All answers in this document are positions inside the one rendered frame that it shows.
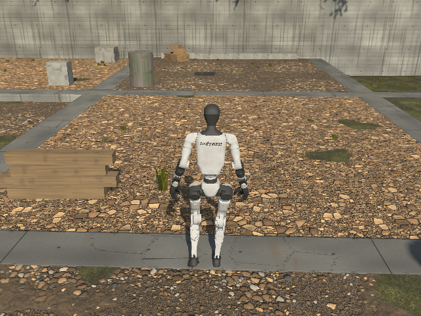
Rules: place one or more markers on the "robot left hand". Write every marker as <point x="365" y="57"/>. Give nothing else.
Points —
<point x="174" y="190"/>

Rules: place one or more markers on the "robot right forearm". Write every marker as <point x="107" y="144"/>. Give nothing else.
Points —
<point x="241" y="176"/>

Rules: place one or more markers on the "robot left forearm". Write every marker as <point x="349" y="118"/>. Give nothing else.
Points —
<point x="177" y="175"/>

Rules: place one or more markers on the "robot right thigh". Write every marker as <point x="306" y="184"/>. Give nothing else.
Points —
<point x="224" y="198"/>

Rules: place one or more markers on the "humanoid robot head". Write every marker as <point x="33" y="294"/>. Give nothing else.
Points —
<point x="211" y="113"/>

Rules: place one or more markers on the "right robot upper arm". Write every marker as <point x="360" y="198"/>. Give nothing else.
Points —
<point x="234" y="149"/>

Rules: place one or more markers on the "left robot upper arm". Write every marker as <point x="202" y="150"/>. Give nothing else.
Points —
<point x="186" y="150"/>

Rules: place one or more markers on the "robot right hand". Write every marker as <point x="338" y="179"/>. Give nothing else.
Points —
<point x="242" y="191"/>

